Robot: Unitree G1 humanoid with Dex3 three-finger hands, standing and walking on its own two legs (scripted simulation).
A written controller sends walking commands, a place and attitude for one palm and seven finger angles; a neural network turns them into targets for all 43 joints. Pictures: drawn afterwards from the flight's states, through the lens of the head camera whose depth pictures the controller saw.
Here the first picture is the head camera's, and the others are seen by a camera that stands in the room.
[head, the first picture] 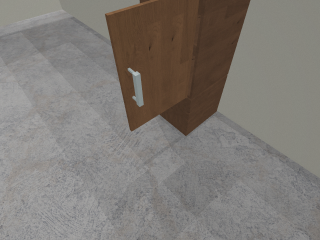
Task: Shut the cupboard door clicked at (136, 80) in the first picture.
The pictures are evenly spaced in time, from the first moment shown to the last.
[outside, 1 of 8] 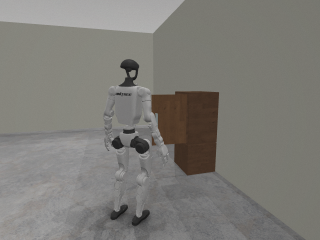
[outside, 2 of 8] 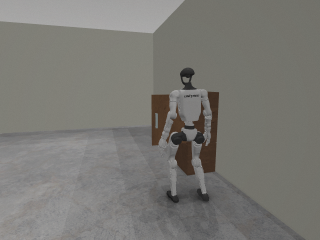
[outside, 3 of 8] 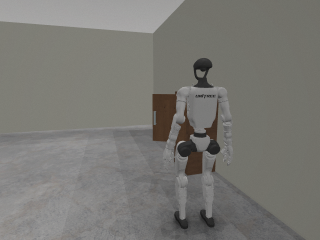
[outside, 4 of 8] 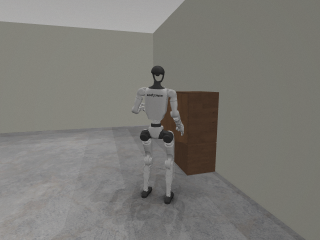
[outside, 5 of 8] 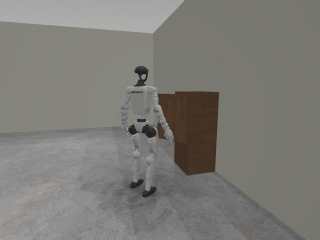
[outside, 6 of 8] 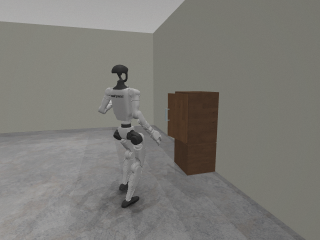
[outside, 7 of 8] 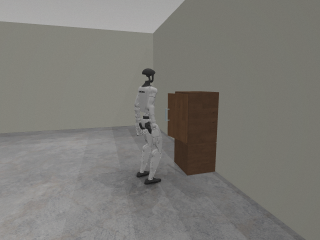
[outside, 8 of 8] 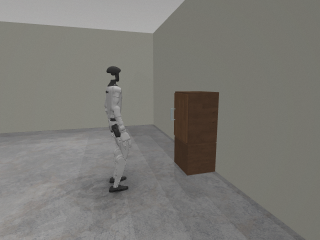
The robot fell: no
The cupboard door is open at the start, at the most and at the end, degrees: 88 88 0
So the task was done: yes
